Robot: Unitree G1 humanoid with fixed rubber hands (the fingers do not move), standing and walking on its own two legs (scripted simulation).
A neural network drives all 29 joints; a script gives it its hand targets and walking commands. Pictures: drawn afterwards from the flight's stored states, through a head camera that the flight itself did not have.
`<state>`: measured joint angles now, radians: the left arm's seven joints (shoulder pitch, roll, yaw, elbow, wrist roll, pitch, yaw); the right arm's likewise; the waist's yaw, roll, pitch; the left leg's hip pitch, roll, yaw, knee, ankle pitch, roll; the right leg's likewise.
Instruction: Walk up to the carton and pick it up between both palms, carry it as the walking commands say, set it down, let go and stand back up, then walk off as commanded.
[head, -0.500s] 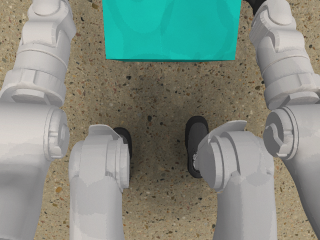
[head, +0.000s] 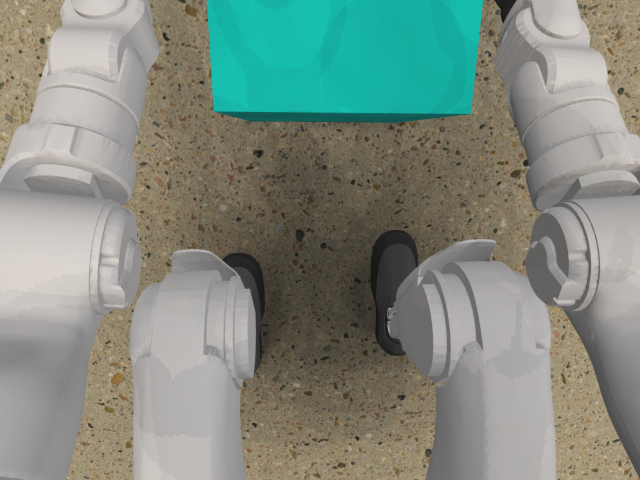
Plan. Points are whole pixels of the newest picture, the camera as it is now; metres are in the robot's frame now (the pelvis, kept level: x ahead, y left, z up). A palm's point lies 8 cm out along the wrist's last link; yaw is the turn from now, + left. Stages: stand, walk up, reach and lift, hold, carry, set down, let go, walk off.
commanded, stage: reach and lift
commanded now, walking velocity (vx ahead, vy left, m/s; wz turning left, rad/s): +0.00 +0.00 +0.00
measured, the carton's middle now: (333, 19) +0.54 -0.03 -0.24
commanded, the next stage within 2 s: none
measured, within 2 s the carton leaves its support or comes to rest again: leaves its support in 1.04 s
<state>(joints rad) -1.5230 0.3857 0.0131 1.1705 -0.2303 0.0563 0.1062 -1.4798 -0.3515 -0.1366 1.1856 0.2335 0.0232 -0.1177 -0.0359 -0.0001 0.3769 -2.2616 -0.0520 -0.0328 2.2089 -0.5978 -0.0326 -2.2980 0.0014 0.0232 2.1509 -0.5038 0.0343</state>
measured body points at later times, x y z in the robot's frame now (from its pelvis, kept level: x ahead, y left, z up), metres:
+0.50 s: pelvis +0.00 +0.00 +0.01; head +0.38 +0.00 +0.24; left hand +0.58 +0.13 -0.18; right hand +0.55 -0.18 -0.18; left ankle +0.10 +0.12 -0.33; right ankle +0.13 -0.13 -0.33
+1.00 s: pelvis +0.01 +0.00 -0.01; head +0.38 +0.01 +0.25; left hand +0.57 +0.13 -0.18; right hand +0.56 -0.18 -0.18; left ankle +0.11 +0.12 -0.33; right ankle +0.13 -0.13 -0.33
